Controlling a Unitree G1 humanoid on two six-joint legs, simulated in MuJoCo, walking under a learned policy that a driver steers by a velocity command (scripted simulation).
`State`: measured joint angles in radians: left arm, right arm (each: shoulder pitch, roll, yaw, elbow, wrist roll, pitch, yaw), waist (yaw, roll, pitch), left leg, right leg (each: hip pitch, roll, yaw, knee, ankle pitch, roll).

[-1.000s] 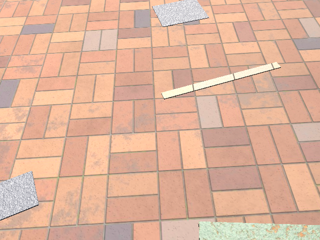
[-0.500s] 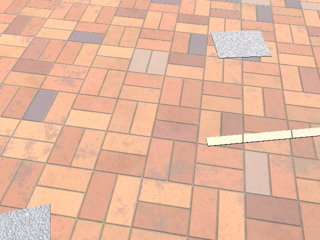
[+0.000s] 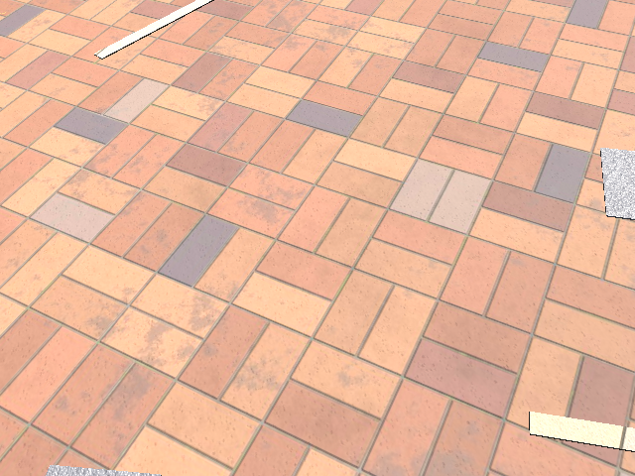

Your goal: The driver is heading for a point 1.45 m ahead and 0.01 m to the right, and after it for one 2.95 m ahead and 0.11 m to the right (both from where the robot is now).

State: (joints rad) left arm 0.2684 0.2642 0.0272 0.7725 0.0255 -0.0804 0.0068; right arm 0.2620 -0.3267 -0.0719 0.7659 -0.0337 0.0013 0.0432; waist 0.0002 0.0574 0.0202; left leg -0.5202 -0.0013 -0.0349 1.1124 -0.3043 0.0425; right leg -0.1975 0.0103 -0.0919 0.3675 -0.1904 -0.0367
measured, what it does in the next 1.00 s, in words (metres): walks ahead: left foot, then right foot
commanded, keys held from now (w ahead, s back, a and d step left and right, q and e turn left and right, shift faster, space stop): w+q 0.20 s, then w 0.80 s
